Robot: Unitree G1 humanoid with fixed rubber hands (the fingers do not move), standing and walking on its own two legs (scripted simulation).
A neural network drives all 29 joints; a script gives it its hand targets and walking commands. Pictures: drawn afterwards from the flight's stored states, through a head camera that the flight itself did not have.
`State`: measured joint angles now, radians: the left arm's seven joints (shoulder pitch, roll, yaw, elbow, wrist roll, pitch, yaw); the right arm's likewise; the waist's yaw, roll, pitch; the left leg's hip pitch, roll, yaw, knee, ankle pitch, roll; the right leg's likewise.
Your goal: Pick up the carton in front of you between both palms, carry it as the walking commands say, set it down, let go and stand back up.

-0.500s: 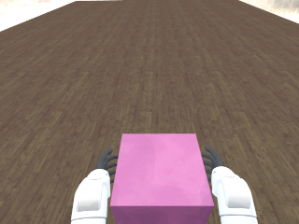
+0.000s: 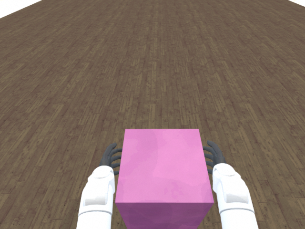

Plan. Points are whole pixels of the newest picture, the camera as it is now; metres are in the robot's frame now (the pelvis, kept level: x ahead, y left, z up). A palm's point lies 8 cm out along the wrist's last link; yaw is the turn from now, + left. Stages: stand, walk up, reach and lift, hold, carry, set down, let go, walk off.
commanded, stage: carry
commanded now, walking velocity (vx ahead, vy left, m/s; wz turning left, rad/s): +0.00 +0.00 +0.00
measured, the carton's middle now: (161, 181) +0.30 +0.00 -0.04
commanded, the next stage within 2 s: none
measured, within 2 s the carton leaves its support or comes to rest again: neither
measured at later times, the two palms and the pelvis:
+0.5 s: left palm (113, 152) +0.35 +0.14 +0.05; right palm (217, 149) +0.35 -0.16 +0.04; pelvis +0.06 -0.02 +0.01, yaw +2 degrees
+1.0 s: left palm (112, 108) +0.56 +0.18 +0.03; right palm (192, 106) +0.55 -0.12 +0.04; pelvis +0.27 +0.04 +0.02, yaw -2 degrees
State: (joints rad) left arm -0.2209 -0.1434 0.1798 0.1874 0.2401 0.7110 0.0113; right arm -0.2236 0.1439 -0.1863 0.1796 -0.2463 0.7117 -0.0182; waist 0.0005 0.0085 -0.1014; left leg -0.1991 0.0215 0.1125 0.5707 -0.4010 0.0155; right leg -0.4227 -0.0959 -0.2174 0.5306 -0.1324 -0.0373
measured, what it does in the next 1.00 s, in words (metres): walks ahead: left foot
